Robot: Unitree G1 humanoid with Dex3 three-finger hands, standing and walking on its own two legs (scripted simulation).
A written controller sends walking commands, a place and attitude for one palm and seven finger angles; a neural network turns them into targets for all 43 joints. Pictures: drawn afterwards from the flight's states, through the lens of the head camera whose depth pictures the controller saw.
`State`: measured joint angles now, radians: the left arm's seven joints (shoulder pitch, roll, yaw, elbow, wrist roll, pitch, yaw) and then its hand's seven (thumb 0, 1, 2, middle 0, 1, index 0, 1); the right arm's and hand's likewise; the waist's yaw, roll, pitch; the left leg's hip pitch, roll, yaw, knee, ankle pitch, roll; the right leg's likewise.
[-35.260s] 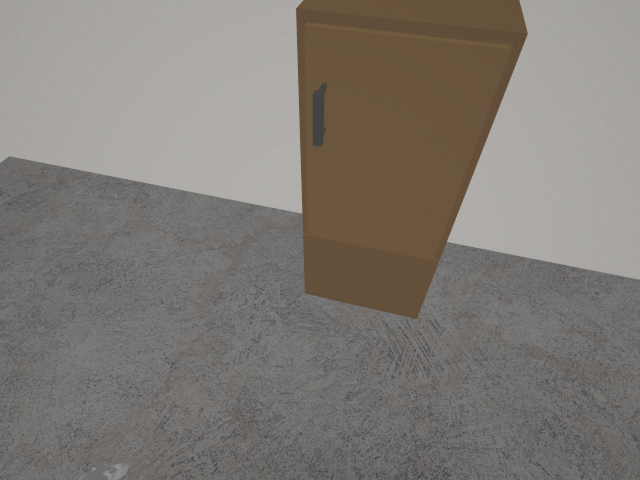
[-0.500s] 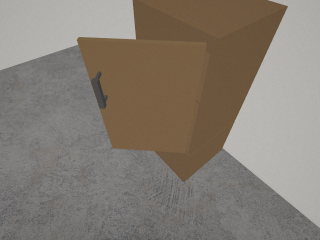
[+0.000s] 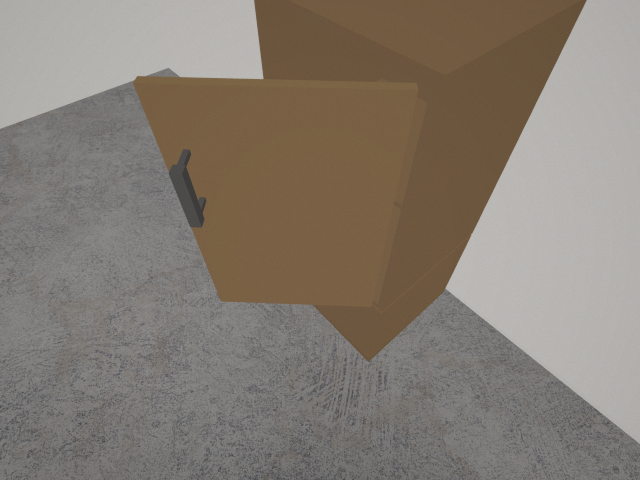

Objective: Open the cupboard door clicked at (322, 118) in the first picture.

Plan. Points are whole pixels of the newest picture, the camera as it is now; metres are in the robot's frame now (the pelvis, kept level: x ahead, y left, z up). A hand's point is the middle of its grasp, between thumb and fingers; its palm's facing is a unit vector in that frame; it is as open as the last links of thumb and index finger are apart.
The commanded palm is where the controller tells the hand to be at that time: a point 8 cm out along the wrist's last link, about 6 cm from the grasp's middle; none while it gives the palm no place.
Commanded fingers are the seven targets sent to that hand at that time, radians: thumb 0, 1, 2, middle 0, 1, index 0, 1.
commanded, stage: come to a stop and stand still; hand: left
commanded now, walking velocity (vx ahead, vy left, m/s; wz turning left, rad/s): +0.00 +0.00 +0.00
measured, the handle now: (191, 189) +0.53 +0.24 +0.03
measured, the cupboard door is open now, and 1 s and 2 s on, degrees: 46 46 46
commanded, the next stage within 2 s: look again from close up in 0.88 s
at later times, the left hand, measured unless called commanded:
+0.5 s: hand out of the picture +0.03 +0.24 -0.15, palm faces +0.04 -0.94 -0.33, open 7.3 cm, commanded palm none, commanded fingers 0.00 0.90 0.90 -0.20 -0.30 -0.20 -0.30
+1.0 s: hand out of the picture -0.05 +0.22 -0.17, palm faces +0.01 -0.97 -0.24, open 7.3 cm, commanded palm none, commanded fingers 0.00 0.90 0.90 -0.20 -0.30 -0.20 -0.30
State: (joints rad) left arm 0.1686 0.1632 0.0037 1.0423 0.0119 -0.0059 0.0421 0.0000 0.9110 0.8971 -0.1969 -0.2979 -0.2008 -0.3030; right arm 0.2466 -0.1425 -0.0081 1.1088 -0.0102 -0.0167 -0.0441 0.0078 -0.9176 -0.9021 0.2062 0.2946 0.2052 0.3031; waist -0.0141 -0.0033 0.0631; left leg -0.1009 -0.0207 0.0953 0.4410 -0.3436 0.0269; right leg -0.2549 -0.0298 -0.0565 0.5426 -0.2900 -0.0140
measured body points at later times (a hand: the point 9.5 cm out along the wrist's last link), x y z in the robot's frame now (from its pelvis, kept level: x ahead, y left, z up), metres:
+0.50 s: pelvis -0.05 +0.00 +0.00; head -0.07 +0.00 +0.45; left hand +0.02 +0.29 -0.13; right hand +0.06 -0.30 -0.11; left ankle -0.07 +0.09 -0.74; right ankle +0.00 -0.11 -0.74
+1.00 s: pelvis -0.06 +0.01 +0.01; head -0.07 +0.02 +0.46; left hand -0.05 +0.27 -0.15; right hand -0.04 -0.25 -0.14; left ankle -0.07 +0.09 -0.74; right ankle +0.00 -0.11 -0.74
